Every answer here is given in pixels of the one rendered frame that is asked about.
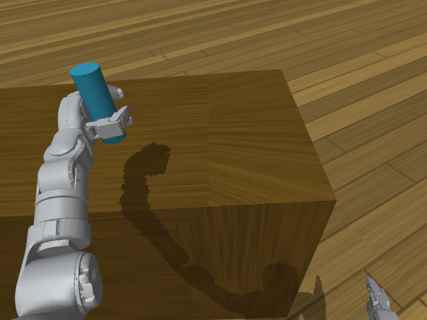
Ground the left robot hand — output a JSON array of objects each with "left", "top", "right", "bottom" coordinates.
[{"left": 58, "top": 84, "right": 133, "bottom": 146}]

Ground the left robot arm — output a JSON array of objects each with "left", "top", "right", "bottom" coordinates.
[{"left": 11, "top": 128, "right": 103, "bottom": 320}]

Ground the right robot hand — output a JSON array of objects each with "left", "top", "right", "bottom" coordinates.
[{"left": 366, "top": 277, "right": 400, "bottom": 320}]

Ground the can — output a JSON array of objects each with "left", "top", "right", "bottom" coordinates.
[{"left": 70, "top": 63, "right": 126, "bottom": 145}]

